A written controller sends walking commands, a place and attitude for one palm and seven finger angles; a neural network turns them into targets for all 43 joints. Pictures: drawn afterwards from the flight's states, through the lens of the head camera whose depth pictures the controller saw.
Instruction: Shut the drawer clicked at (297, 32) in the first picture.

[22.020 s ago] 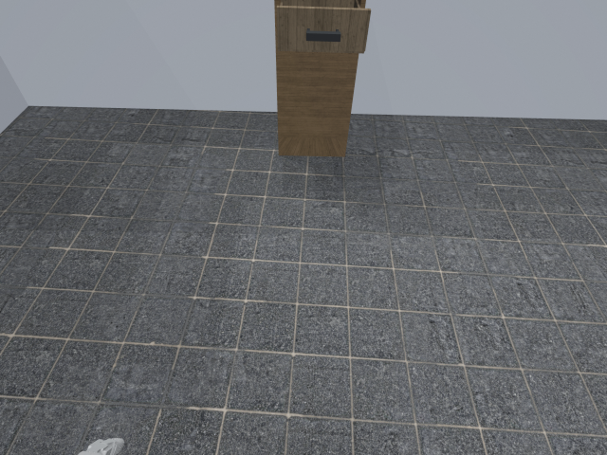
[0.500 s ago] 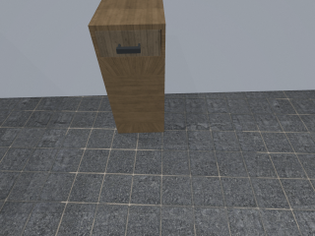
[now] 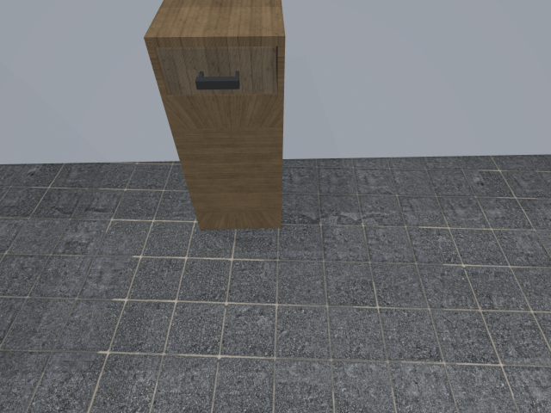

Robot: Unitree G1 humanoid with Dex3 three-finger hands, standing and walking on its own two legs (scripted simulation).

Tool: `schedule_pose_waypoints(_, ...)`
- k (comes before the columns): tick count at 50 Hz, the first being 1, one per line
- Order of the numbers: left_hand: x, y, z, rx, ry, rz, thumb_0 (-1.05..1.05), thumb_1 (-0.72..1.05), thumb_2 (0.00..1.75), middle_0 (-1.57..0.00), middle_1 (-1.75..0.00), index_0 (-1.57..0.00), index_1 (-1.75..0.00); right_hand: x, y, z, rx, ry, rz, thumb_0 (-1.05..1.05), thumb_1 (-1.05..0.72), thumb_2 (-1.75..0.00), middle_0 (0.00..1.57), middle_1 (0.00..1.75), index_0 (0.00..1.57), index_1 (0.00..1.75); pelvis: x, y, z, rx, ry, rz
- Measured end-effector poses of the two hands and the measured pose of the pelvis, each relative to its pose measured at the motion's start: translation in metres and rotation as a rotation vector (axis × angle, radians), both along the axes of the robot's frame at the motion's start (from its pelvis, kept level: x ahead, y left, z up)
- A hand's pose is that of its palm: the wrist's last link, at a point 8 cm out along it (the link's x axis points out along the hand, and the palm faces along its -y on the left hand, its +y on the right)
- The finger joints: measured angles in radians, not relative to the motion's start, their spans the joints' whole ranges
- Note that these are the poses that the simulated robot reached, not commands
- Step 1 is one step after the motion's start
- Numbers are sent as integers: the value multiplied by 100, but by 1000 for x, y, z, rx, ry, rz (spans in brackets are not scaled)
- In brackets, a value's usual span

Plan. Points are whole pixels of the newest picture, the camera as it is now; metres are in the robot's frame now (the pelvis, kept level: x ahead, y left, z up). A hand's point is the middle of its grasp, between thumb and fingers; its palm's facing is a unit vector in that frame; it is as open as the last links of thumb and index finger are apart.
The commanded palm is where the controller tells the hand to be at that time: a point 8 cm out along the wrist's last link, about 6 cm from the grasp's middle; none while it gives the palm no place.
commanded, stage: look to check the result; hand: left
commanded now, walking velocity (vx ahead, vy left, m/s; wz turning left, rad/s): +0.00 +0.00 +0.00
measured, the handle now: (218, 78) +0.95 +0.21 -0.01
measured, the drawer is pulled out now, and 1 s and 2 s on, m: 0.00 0.00 0.00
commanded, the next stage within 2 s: stand and wait in 0.40 s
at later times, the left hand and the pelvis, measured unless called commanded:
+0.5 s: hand out of the picture +0.06 +0.21 -0.17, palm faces -0.01 -0.96 -0.27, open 7.4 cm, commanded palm none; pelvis +0.01 -0.01 +0.00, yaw +0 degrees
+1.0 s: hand out of the picture +0.08 +0.22 -0.16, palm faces -0.02 -0.95 -0.31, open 7.4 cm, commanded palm none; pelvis +0.01 -0.01 +0.00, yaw +0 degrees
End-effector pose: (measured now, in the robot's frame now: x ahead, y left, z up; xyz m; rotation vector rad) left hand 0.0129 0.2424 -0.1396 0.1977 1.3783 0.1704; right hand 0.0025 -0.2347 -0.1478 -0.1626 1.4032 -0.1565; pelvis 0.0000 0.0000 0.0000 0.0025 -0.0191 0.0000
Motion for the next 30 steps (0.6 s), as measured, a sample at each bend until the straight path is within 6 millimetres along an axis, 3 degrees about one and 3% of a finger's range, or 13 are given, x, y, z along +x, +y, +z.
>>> schedule_pose_waypoints(16, 25, 6, 5, 24, -47, -19, 0, 90, 89, -20, -30, -21, -30, 35, -16, 4, -24, -66, 21, 1, -91, -90, 20, 30, 20, 30, 7, -4, 1, 1, 0, -3)
schedule_pose_waypoints(30, 50, 14, 10, 42, -93, -40, 0, 90, 89, -20, -30, -21, -30, 45, -32, 10, -57, -83, 28, 1, -91, -90, 20, 30, 20, 30, 12, -6, 2, 2, 1, -5)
